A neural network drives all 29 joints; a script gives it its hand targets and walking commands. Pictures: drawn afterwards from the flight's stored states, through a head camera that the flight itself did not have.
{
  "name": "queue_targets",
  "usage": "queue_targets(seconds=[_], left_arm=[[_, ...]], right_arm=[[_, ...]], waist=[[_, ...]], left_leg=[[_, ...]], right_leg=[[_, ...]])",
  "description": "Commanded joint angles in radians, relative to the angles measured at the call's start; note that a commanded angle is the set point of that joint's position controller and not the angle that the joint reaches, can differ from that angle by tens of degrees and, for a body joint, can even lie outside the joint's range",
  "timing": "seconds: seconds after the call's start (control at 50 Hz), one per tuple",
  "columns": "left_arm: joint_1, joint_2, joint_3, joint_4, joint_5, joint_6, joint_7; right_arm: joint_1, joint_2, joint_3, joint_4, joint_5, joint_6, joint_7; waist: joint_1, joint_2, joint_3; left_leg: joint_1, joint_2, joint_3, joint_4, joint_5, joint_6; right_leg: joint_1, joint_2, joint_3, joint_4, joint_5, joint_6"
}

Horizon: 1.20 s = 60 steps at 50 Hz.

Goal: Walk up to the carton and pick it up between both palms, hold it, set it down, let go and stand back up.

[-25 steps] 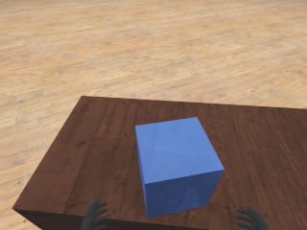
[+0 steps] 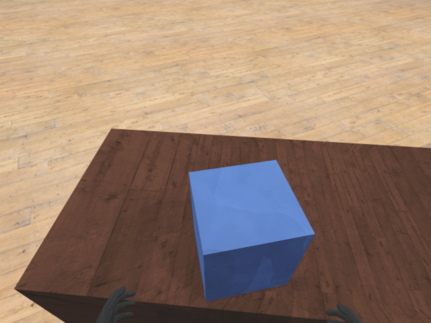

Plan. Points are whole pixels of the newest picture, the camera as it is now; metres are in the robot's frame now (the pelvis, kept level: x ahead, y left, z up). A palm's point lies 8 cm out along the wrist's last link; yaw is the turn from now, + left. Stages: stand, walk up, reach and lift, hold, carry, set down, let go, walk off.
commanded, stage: stand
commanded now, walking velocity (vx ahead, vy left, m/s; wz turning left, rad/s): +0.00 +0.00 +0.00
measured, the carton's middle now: (240, 231) +0.37 +0.00 -0.08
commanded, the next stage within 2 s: none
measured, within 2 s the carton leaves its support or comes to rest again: neither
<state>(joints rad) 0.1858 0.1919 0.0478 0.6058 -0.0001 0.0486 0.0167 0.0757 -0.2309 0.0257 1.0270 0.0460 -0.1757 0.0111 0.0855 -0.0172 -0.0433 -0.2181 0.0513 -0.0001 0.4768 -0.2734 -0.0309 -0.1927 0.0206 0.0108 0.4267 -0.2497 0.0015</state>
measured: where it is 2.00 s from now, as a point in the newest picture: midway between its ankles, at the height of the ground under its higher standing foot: outside the picture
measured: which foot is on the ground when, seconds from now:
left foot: down 0.00-1.00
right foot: down 0.00-1.00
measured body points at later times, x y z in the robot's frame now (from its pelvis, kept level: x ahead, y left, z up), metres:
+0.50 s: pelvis -0.02 +0.01 +0.00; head -0.04 +0.02 +0.45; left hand +0.08 +0.31 -0.11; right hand +0.10 -0.27 -0.11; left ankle -0.02 +0.13 -0.74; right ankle -0.02 -0.12 -0.74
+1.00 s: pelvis -0.03 +0.01 +0.00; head -0.05 +0.02 +0.45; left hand +0.07 +0.31 -0.11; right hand +0.10 -0.27 -0.11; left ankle -0.02 +0.13 -0.74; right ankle -0.02 -0.12 -0.74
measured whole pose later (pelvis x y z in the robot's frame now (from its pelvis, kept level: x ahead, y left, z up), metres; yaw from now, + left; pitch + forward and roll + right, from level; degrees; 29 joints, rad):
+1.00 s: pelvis -0.03 +0.01 +0.00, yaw +0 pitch -1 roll -1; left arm 0.19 0.34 0.05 0.87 0.00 -0.01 0.00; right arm 0.15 -0.32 0.02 1.02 0.04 -0.01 0.00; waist 0.09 -0.02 -0.04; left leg -0.22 0.04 0.00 0.48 -0.24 -0.02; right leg -0.19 0.01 0.01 0.43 -0.21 0.01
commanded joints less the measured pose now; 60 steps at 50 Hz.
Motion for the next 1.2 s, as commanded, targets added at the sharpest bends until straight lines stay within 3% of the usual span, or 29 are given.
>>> queue_targets(seconds=[0.0, 0.02, 0.1, 0.12, 0.14, 0.18, 0.2, 0.22, 0.26, 0.28, 0.3, 0.44, 0.46, 0.48, 0.52, 0.56, 0.66, 0.68, 0.72, 0.76, 0.86, 0.9, 0.96, 1.06, 1.08, 1.1, 1.12, 1.14, 1.18], left_arm=[[-0.056, 0.262, 0.025, 0.058, 0.046, -0.083, 0.010], [-0.054, 0.268, 0.025, 0.079, 0.051, -0.096, 0.005], [-0.045, 0.287, 0.013, 0.134, 0.038, -0.101, -0.002], [-0.058, 0.316, 0.023, 0.151, 0.046, -0.106, 0.000], [-0.049, 0.312, 0.010, 0.155, 0.042, -0.100, 0.000], [-0.077, 0.327, 0.015, 0.180, 0.047, -0.100, 0.002], [-0.101, 0.327, 0.009, 0.175, 0.050, -0.101, 0.001], [-0.072, 0.315, 0.008, 0.183, 0.048, -0.101, 0.002], [-0.047, 0.341, 0.010, 0.227, 0.044, -0.098, -0.003], [-0.047, 0.361, 0.017, 0.228, 0.041, -0.100, -0.004], [-0.063, 0.357, 0.017, 0.236, 0.045, -0.099, -0.005], [-0.065, 0.351, 0.015, 0.244, 0.042, -0.102, -0.005], [-0.041, 0.336, 0.007, 0.275, 0.029, -0.099, -0.006], [-0.061, 0.359, 0.012, 0.270, 0.041, -0.104, -0.005], [-0.018, 0.358, 0.012, 0.276, 0.034, -0.106, -0.008], [-0.027, 0.370, 0.020, 0.281, 0.032, -0.105, -0.005], [-0.054, 0.353, 0.016, 0.279, 0.042, -0.094, -0.009], [-0.049, 0.367, 0.015, 0.289, 0.033, -0.096, -0.009], [-0.035, 0.365, 0.010, 0.301, 0.030, -0.098, -0.010], [-0.040, 0.363, 0.018, 0.287, 0.038, -0.092, -0.014], [-0.037, 0.357, 0.014, 0.295, 0.031, -0.096, -0.009], [-0.040, 0.375, 0.021, 0.294, 0.038, -0.092, -0.012], [-0.025, 0.349, 0.016, 0.308, 0.033, -0.098, -0.013], [-0.043, 0.365, 0.014, 0.310, 0.032, -0.095, -0.014], [-0.039, 0.341, 0.013, 0.305, 0.024, -0.092, -0.011], [-0.032, 0.375, 0.022, 0.308, 0.034, -0.098, -0.010], [-0.043, 0.353, 0.012, 0.306, 0.027, -0.093, -0.010], [-0.042, 0.358, 0.015, 0.305, 0.031, -0.095, -0.014], [-0.048, 0.372, 0.017, 0.325, 0.033, -0.094, -0.012]], right_arm=[[-0.004, -0.254, -0.082, -0.178, -0.086, 0.093, -0.039], [0.024, -0.245, -0.078, -0.157, -0.082, 0.101, -0.038], [0.027, -0.257, -0.068, -0.141, -0.078, 0.112, -0.025], [0.013, -0.274, -0.076, -0.134, -0.080, 0.123, -0.026], [-0.011, -0.297, -0.084, -0.147, -0.078, 0.120, -0.021], [0.008, -0.298, -0.078, -0.146, -0.076, 0.124, -0.020], [0.025, -0.298, -0.074, -0.141, -0.078, 0.129, -0.017], [0.016, -0.302, -0.076, -0.132, -0.079, 0.128, -0.017], [0.015, -0.320, -0.076, -0.124, -0.086, 0.130, -0.012], [0.036, -0.307, -0.077, -0.121, -0.072, 0.131, -0.014], [0.031, -0.315, -0.079, -0.122, -0.082, 0.134, -0.011], [0.020, -0.321, -0.073, -0.127, -0.077, 0.136, -0.016], [0.021, -0.335, -0.076, -0.116, -0.082, 0.137, -0.014], [0.026, -0.324, -0.072, -0.120, -0.080, 0.141, -0.015], [0.062, -0.324, -0.068, -0.102, -0.076, 0.140, -0.013], [0.059, -0.322, -0.073, -0.110, -0.078, 0.144, -0.014], [0.033, -0.330, -0.077, -0.111, -0.082, 0.138, -0.013], [0.044, -0.322, -0.068, -0.109, -0.082, 0.139, -0.014], [0.040, -0.316, -0.065, -0.106, -0.075, 0.137, -0.012], [0.024, -0.319, -0.063, -0.106, -0.076, 0.143, -0.016], [0.039, -0.321, -0.070, -0.108, -0.075, 0.137, -0.013], [0.033, -0.342, -0.075, -0.106, -0.079, 0.149, -0.018], [0.053, -0.323, -0.069, -0.101, -0.071, 0.141, -0.018], [0.038, -0.326, -0.068, -0.099, -0.068, 0.139, -0.017], [0.022, -0.323, -0.069, -0.098, -0.074, 0.139, -0.020], [0.033, -0.324, -0.073, -0.096, -0.071, 0.142, -0.014], [0.020, -0.323, -0.065, -0.105, -0.074, 0.144, -0.016], [0.016, -0.321, -0.071, -0.104, -0.070, 0.146, -0.017], [0.004, -0.330, -0.074, -0.111, -0.075, 0.142, -0.015]], waist=[[-0.068, -0.009, -0.051], [-0.066, -0.089, -0.062], [-0.063, -0.009, -0.068], [-0.064, -0.045, -0.033], [-0.055, -0.028, 0.012], [-0.074, -0.028, -0.041], [-0.075, -0.058, 0.008], [-0.060, -0.042, 0.007], [-0.066, 0.004, 0.005], [-0.073, -0.035, 0.009], [-0.076, -0.005, 0.010], [-0.069, -0.031, 0.021], [-0.064, 0.008, 0.071], [-0.088, -0.015, 0.007], [-0.068, 0.024, 0.014], [-0.075, -0.004, 0.039], [-0.080, 0.007, 0.057], [-0.076, -0.007, 0.068], [-0.083, 0.041, 0.051], [-0.067, 0.016, 0.078], [-0.085, 0.042, 0.094], [-0.069, -0.004, 0.092], [-0.078, 0.035, 0.063], [-0.090, -0.005, 0.090], [-0.075, 0.071, 0.104], [-0.083, 0.025, 0.078], [-0.086, 0.017, 0.098], [-0.086, 0.052, 0.071], [-0.086, 0.019, 0.101]], left_leg=[[0.029, 0.050, -0.046, -0.021, 0.355, 0.047], [0.028, 0.056, -0.058, -0.029, 0.327, 0.051], [0.032, 0.048, -0.050, -0.038, 0.308, 0.060], [0.044, 0.047, -0.065, -0.049, 0.308, 0.055], [0.009, 0.058, -0.087, -0.050, 0.278, 0.064], [0.044, 0.048, -0.069, -0.050, 0.265, 0.060], [0.014, 0.053, -0.090, -0.072, 0.265, 0.060], [0.006, 0.052, -0.081, -0.069, 0.270, 0.067], [0.002, 0.049, -0.077, -0.066, 0.255, 0.069], [0.005, 0.056, -0.086, -0.064, 0.236, 0.074], [0.009, 0.049, -0.089, -0.073, 0.226, 0.077], [0.017, 0.065, -0.110, -0.094, 0.222, 0.076], [0.000, 0.059, -0.089, -0.096, 0.209, 0.081], [0.036, 0.056, -0.100, -0.085, 0.224, 0.071], [0.029, 0.055, -0.089, -0.098, 0.208, 0.073], [0.025, 0.063, -0.108, -0.093, 0.214, 0.082], [-0.004, 0.053, -0.098, -0.103, 0.138, 0.067], [0.003, 0.067, -0.101, -0.110, 0.162, 0.082], [0.002, 0.069, -0.109, -0.110, 0.168, 0.078], [-0.023, 0.063, -0.099, -0.113, 0.135, 0.079], [-0.003, 0.056, -0.099, -0.111, 0.144, 0.075], [-0.004, 0.061, -0.108, -0.118, 0.132, 0.079], [-0.003, 0.057, -0.092, -0.117, 0.145, 0.080], [0.021, 0.073, -0.116, -0.109, 0.168, 0.076], [0.000, 0.073, -0.118, -0.113, 0.152, 0.085], [0.012, 0.077, -0.119, -0.128, 0.173, 0.082], [0.000, 0.068, -0.119, -0.103, 0.177, 0.078], [-0.002, 0.071, -0.124, -0.123, 0.162, 0.077], [0.004, 0.067, -0.104, -0.117, 0.163, 0.073]], right_leg=[[0.099, -0.109, 0.043, -0.014, 0.316, -0.001], [0.102, -0.100, 0.028, -0.017, 0.274, 0.004], [0.091, -0.103, 0.035, -0.032, 0.251, 0.004], [0.072, -0.097, 0.031, -0.043, 0.234, 0.001], [0.068, -0.105, 0.025, -0.056, 0.214, 0.003], [0.069, -0.106, 0.043, -0.063, 0.202, -0.004], [0.060, -0.097, 0.025, -0.064, 0.183, 0.000], [0.062, -0.099, 0.031, -0.060, 0.185, -0.009], [0.078, -0.104, 0.041, -0.064, 0.170, -0.010], [0.068, -0.113, 0.057, -0.067, 0.171, -0.020], [0.072, -0.109, 0.052, -0.065, 0.175, -0.012], [0.066, -0.109, 0.052, -0.082, 0.129, -0.014], [0.039, -0.104, 0.057, -0.089, 0.130, -0.004], [0.065, -0.104, 0.046, -0.091, 0.161, 0.001], [0.072, -0.111, 0.064, -0.082, 0.142, -0.002], [0.053, -0.113, 0.057, -0.073, 0.127, -0.011], [0.056, -0.108, 0.054, -0.100, 0.111, -0.009], [0.043, -0.118, 0.072, -0.091, 0.105, -0.012], [0.053, -0.116, 0.066, -0.085, 0.120, -0.010], [0.050, -0.107, 0.061, -0.088, 0.081, -0.017], [0.035, -0.115, 0.063, -0.096, 0.090, -0.016], [0.020, -0.105, 0.060, -0.094, 0.082, -0.011], [0.049, -0.117, 0.064, -0.095, 0.120, -0.016], [0.014, -0.124, 0.072, -0.095, 0.067, -0.021], [0.009, -0.116, 0.071, -0.110, 0.072, -0.025], [0.025, -0.124, 0.073, -0.089, 0.067, -0.032], [0.031, -0.111, 0.060, -0.107, 0.095, -0.020], [0.043, -0.111, 0.059, -0.085, 0.121, -0.022], [0.023, -0.127, 0.068, -0.107, 0.092, -0.024]])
